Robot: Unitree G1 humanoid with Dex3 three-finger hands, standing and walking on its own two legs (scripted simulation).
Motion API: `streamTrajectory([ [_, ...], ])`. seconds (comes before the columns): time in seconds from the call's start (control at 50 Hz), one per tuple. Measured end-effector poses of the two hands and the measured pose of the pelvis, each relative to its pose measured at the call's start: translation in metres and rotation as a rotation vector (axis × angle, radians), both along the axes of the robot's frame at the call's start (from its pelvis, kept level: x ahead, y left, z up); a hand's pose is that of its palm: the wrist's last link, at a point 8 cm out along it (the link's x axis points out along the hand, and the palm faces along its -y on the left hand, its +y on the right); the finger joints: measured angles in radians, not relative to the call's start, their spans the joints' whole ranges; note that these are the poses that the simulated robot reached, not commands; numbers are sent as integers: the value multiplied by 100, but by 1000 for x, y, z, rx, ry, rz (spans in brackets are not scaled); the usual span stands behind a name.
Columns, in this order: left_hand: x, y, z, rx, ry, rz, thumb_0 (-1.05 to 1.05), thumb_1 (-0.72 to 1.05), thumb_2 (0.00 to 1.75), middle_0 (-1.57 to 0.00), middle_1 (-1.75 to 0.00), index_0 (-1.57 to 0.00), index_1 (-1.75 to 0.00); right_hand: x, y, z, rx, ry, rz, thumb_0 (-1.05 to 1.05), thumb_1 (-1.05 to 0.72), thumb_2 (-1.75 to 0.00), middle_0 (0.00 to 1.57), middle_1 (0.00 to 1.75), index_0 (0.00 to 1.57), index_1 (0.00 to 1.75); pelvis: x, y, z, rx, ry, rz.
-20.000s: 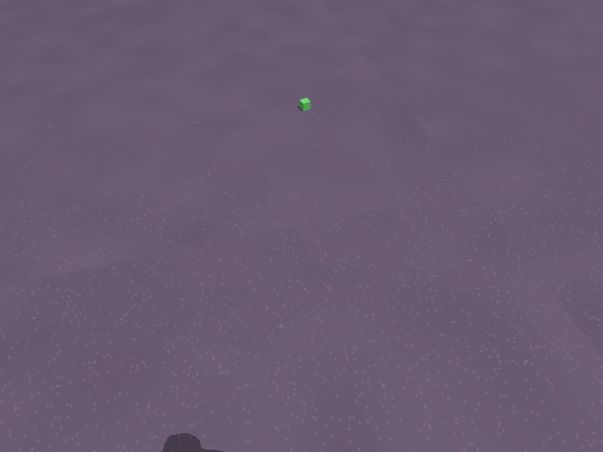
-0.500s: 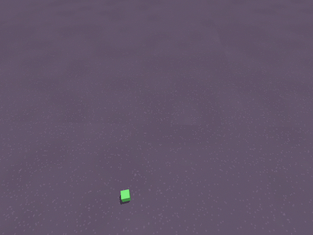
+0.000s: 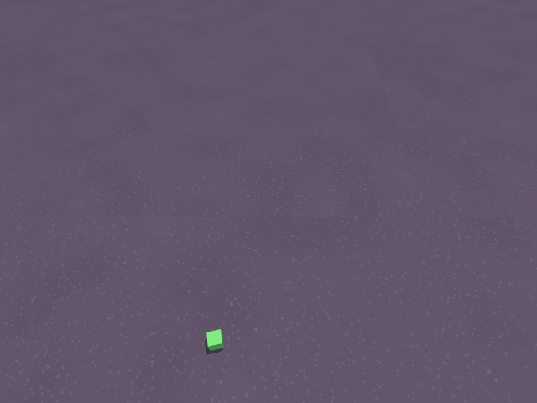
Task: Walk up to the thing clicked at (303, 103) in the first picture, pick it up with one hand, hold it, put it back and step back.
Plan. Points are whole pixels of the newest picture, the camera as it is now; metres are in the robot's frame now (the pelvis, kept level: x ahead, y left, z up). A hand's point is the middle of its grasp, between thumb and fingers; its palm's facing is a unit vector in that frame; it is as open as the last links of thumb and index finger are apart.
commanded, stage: stand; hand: left
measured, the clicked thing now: (215, 340) +0.44 +0.26 -0.76
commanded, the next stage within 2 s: walk up in 0.12 s
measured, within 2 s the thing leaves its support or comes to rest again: neither
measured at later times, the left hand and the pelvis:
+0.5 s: hand out of the picture +0.08 +0.31 -0.18, palm faces -0.02 -0.93 -0.38, open 7.4 cm; pelvis -0.08 +0.04 -0.03, yaw +1 degrees
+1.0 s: hand out of the picture -0.08 +0.29 -0.15, palm faces -0.03 -0.91 -0.41, open 7.4 cm; pelvis -0.20 +0.03 -0.02, yaw -1 degrees
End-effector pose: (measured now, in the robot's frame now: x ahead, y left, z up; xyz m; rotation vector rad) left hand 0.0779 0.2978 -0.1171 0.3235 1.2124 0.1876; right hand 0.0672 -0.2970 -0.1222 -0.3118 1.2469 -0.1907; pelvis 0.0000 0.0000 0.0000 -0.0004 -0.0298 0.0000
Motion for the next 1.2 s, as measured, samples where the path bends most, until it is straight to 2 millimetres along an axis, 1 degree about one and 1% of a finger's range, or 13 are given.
streamTrajectory([
  [0.14,-2,0,0,1,6,14,1,90,90,-21,-30,-20,-30,2,-2,0,-1,0,1,1,-90,-90,20,30,20,29,0,-2,0,0,0,0],
  [0.3,-7,19,-6,36,-22,26,1,90,90,-21,-30,-20,-30,-6,-10,-4,-47,-6,-2,1,-90,-90,20,30,21,29,-33,8,-12,3,0,5],
  [0.36,-6,31,-12,48,-40,-6,1,90,90,-21,-30,-20,-30,-22,-7,-3,-72,-4,-8,0,-90,-90,20,30,20,29,-46,19,-18,10,8,7],
  [0.44,-2,49,-27,40,-86,-22,1,90,90,-21,-30,-20,-30,-56,3,-8,-118,31,0,0,-90,-90,20,30,20,29,-65,35,-31,7,11,15],
  [0.5,-10,52,-29,37,-86,-19,1,90,90,-21,-30,-20,-30,-84,15,-4,-110,77,-5,0,-90,-90,20,30,20,29,-78,39,-27,-7,2,16],
  [0.56,-26,50,-27,24,-68,-23,1,90,90,-21,-30,-20,-30,-103,22,1,-110,91,-17,1,-90,-90,20,30,21,30,-88,40,-20,-17,9,2],
  [0.64,-54,47,-26,18,-27,-42,1,90,90,-21,-30,-20,-30,-115,26,2,-104,47,-30,1,-90,-90,21,30,21,30,-103,41,-19,-23,8,-22],
  [0.76,-96,38,-27,44,-8,-57,1,90,90,-21,-30,-20,-30,-126,16,-14,-71,-29,-28,1,-90,-90,21,30,21,30,-133,30,-29,-6,2,-64],
  [0.82,-120,30,-20,51,-6,-58,1,90,90,-21,-30,-20,-30,-132,10,-20,-53,-57,-41,1,-90,-90,21,30,21,30,-150,25,-29,-28,-14,-56],
  [0.92,-151,27,-2,59,-27,-40,1,90,90,-21,-30,-20,-30,-148,10,-13,-43,-82,-27,1,-90,-90,20,30,21,30,-174,25,-20,18,-1,-55],
  [1.0,-161,33,3,72,-87,-38,1,90,90,-21,-30,-20,-30,-170,12,-12,-61,-67,14,1,-90,-90,20,30,21,29,-197,29,-20,18,9,-26],
  [1.08,-175,45,-6,62,-152,-32,1,90,90,-21,-30,-20,-30,-195,18,-14,-91,-49,53,1,-90,-90,20,30,20,29,-224,37,-30,5,6,11],
  [1.2,-218,50,-16,31,-115,0,1,90,90,-21,-30,-20,-30,-239,30,3,-92,-52,59,1,-90,-90,20,30,21,30,-262,38,-23,-5,-20,2],
])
